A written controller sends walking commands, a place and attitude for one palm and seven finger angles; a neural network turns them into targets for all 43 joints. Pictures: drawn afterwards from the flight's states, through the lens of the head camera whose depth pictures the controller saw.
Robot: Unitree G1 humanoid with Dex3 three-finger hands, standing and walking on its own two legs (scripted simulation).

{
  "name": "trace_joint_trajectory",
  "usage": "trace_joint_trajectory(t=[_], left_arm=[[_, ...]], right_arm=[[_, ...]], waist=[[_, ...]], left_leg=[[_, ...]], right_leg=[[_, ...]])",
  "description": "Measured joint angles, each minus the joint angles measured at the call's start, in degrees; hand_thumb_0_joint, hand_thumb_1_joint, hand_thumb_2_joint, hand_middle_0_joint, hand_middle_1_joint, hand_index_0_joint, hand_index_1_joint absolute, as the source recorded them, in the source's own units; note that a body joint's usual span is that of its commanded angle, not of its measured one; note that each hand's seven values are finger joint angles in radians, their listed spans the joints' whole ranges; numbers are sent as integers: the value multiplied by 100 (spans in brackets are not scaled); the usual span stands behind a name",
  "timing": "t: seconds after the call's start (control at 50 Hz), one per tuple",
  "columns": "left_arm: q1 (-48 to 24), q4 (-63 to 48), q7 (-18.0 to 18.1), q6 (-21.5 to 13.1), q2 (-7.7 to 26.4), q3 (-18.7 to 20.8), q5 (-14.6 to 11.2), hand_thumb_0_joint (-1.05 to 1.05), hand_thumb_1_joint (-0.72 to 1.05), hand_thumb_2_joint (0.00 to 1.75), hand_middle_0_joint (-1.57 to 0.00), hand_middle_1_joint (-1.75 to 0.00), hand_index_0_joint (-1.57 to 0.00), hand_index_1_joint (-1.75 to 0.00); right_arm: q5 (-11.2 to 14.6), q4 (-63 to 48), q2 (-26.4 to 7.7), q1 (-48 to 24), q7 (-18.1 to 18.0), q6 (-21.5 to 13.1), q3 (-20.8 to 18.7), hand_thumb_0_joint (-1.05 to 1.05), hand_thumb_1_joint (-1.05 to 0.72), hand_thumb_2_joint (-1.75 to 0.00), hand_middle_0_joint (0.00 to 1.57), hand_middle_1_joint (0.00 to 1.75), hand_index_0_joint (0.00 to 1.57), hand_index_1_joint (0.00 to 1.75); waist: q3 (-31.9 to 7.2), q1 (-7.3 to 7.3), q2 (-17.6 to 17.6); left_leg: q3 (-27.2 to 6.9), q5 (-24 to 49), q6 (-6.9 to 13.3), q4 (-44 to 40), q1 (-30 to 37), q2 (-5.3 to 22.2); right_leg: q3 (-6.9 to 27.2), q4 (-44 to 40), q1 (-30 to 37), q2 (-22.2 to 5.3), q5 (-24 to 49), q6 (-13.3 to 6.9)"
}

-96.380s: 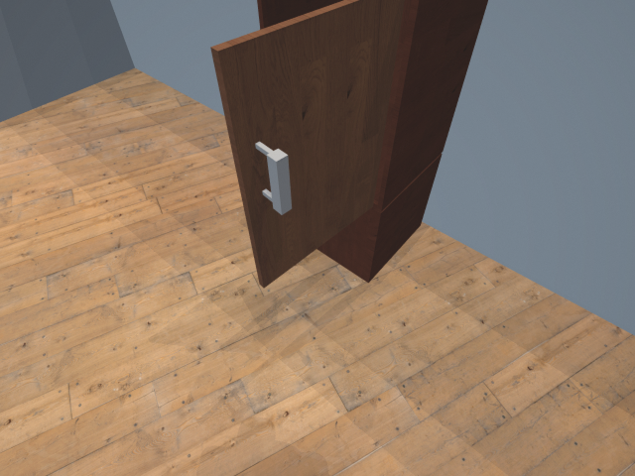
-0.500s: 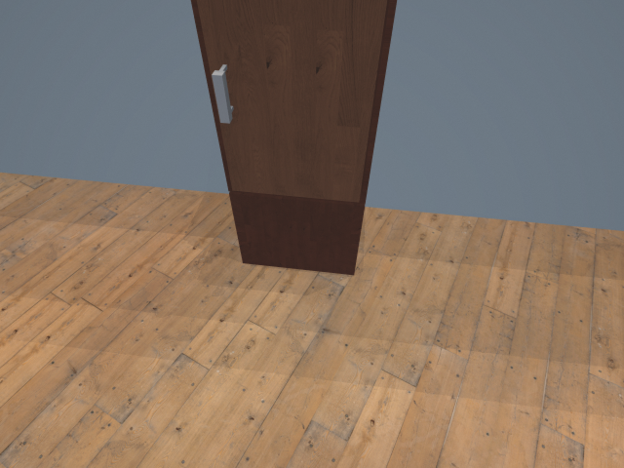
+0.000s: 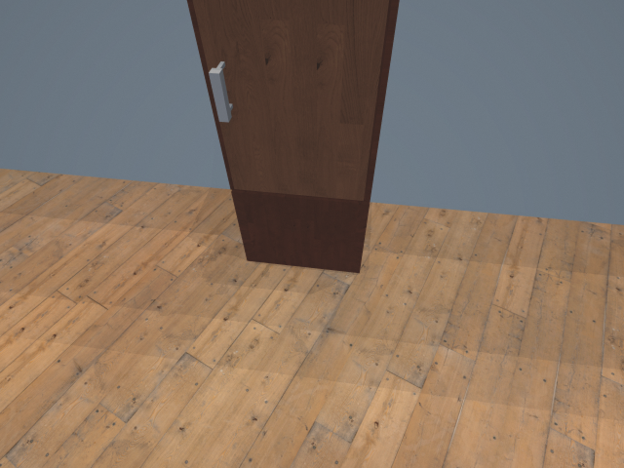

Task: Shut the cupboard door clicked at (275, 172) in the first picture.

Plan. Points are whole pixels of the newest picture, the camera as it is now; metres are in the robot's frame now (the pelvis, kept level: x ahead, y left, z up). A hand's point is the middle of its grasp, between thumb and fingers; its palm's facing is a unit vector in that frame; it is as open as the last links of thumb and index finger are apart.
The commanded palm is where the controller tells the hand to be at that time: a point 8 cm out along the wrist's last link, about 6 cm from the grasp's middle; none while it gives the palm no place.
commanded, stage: look to check the result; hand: left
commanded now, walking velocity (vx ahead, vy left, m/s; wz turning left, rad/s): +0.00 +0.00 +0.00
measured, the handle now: (223, 91) +0.94 +0.28 +0.00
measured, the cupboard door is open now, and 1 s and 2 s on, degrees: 0 0 0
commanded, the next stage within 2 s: stand and wait in 0.14 s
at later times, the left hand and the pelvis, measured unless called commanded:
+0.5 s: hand out of the picture +0.08 +0.23 -0.16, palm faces -0.02 -0.95 -0.32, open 7.4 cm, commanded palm none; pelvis +0.01 -0.01 +0.00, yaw +0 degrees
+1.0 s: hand out of the picture +0.07 +0.23 -0.16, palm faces -0.02 -0.95 -0.32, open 7.4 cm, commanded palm none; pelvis +0.01 -0.01 +0.00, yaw +0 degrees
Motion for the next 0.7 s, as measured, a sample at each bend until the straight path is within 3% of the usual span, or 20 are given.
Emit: trace_joint_trajectory(t=[0.7], left_arm=[[27, -10, 27, -9, -76, 1, -13, 1, 90, 90, -20, -30, -20, -30]], right_arm=[[3, 40, 63, 114, -50, 2, 20, 1, -90, -90, 20, 30, 20, 30]], waist=[[-22, -23, -73]], left_leg=[[10, -85, -70, -96, 214, 61]], right_leg=[[9, -147, 228, 65, -55, -52]])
